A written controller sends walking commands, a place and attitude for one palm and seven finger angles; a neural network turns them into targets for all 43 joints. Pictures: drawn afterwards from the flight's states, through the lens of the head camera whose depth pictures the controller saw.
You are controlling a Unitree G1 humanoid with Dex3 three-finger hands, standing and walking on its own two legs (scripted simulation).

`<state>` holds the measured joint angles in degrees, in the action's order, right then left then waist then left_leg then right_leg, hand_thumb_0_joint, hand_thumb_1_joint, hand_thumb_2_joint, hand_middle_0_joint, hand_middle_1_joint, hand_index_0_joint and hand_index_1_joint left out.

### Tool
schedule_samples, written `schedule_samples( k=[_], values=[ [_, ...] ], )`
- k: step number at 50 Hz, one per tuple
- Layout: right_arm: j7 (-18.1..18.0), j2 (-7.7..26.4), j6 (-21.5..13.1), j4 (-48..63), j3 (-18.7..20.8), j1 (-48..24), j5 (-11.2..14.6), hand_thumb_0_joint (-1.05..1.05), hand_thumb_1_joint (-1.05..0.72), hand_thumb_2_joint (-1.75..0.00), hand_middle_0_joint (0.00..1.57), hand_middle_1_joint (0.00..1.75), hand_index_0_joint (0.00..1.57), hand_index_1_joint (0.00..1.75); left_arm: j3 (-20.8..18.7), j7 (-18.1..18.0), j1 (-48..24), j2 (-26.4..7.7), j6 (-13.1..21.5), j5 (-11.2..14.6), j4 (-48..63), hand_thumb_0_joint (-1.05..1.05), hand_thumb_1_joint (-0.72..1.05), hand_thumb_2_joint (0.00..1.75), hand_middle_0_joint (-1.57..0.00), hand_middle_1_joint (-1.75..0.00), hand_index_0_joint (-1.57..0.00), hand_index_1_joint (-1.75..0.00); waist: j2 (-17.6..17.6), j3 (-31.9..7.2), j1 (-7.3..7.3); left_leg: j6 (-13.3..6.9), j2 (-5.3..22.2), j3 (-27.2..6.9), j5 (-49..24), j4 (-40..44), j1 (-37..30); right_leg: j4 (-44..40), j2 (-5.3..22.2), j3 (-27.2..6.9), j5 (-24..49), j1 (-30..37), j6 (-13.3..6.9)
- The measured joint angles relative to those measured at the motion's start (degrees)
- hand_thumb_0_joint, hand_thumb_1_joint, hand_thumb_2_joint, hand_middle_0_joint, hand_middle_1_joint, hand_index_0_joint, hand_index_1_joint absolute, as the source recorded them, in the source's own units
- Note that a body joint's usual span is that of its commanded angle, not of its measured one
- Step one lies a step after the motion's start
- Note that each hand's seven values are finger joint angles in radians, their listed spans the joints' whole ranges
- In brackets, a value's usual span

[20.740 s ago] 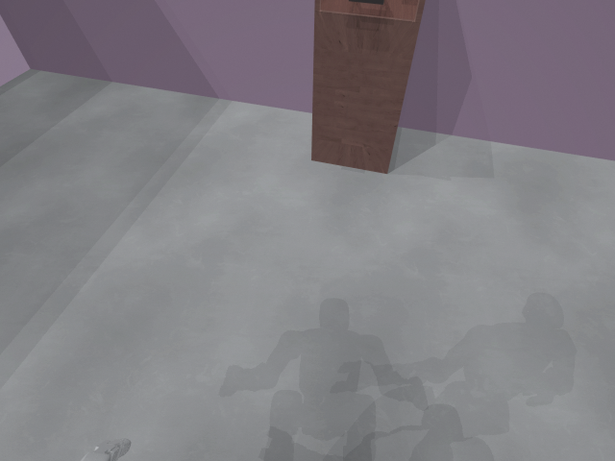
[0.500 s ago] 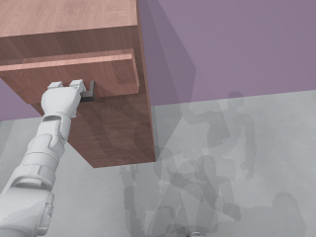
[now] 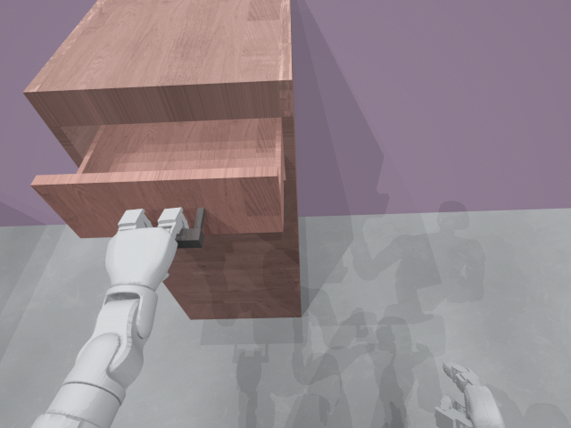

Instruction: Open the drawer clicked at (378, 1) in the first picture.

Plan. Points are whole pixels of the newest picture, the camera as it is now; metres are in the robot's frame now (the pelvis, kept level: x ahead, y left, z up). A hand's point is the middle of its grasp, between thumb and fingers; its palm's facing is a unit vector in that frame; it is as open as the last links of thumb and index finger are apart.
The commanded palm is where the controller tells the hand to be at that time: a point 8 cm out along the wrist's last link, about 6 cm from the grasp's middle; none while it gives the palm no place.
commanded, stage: pull the drawer open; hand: left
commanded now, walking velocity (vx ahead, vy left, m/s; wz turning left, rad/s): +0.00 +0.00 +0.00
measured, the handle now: (163, 227) +0.38 +0.23 +0.05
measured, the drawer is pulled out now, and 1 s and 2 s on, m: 0.13 0.19 0.29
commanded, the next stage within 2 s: none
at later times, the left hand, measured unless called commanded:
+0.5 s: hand (157, 266) +0.33 +0.23 +0.03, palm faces -0.01 -0.01 -1.00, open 5.6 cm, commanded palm +0.31 +0.23 +0.08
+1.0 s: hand (149, 310) +0.26 +0.22 +0.02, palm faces +0.04 -0.09 -0.99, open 5.7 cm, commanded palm +0.21 +0.23 +0.08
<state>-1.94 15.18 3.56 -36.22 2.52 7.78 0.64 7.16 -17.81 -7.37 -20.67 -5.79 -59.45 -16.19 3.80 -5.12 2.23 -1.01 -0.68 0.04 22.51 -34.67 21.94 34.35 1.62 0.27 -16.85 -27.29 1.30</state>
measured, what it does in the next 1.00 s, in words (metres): stands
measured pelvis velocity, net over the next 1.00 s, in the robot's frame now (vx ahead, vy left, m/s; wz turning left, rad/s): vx -0.01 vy -0.01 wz -0.04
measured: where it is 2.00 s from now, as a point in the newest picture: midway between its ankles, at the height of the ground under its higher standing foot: outside the picture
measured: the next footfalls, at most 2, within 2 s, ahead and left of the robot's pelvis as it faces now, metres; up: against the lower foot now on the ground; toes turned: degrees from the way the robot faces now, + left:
none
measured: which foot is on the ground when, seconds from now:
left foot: down 0.00-1.00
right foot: down 0.00-1.00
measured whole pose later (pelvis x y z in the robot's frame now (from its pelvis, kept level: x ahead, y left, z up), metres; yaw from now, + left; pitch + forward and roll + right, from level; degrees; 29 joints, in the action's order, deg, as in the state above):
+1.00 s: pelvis -0.01 -0.01 +0.00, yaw -2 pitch +8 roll +0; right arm -1.8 14.9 2.0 -35.7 2.8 9.1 0.3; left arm 2.6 -18.2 10.7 -20.7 -4.0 -57.9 -1.3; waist 3.6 -4.6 1.7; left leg -0.4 0.1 2.0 22.2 -34.4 20.5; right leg 35.6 0.6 -1.7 -16.5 -27.4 0.7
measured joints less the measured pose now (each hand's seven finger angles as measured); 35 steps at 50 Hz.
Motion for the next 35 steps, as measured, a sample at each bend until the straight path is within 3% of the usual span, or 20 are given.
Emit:
schedule_samples(
  k=[4, 10, 25, 35],
  values=[
    [-0.58, -0.63, 0.22, -0.38, -0.45, -2.39, -0.39, 0.01, -0.90, -0.89, 0.20, 0.30, 0.20, 0.30, 1.51, 0.55, -3.41, 0.51, -0.17, -1.25, -2.75, 0.02, 0.73, 0.82, -0.32, -1.35, -0.39, -1.34, -0.19, 0.37, 1.48, 0.39, -0.13, -0.90, -0.21, -0.26, 0.13, 0.41, 0.21, 0.88, -0.21, 0.12, -0.34],
    [-1.44, -1.83, 0.62, -0.67, -1.12, -2.56, -0.65, 0.01, -0.90, -0.89, 0.20, 0.30, 0.20, 0.30, 1.44, 2.60, -5.80, 0.40, 0.18, -0.86, -6.31, 0.01, 0.71, 0.83, -0.34, -1.35, -0.40, -1.34, 0.40, 0.01, 1.80, 0.78, -0.03, -1.40, -0.47, -0.04, -0.23, 0.80, 0.16, 1.38, -0.41, 0.35, -0.75],
    [-2.86, -0.33, 0.59, -3.26, 0.24, 4.11, -0.60, 0.01, -0.90, -0.89, 0.20, 0.30, 0.20, 0.30, -3.60, 2.38, -9.38, -2.22, 5.54, -0.61, -12.47, 0.00, 0.71, 0.83, -0.35, -1.35, -0.40, -1.35, -0.04, 1.01, 0.00, 1.74, 0.64, -1.24, -1.18, -1.66, 2.28, 3.10, -0.53, 1.24, 0.13, -2.69, -1.88],
    [-2.81, 0.56, -0.48, -3.18, 1.40, 5.51, 0.09, 0.01, -0.90, -0.89, 0.20, 0.30, 0.20, 0.30, -6.25, 1.86, -8.10, -3.32, 5.84, 0.73, -13.34, 0.01, 0.72, 0.81, -0.33, -1.35, -0.39, -1.35, -0.29, 0.89, -1.74, 1.72, 1.05, 0.39, -2.01, -1.15, 2.51, 2.71, -1.13, -0.35, 1.53, -3.65, -1.91]
  ],
)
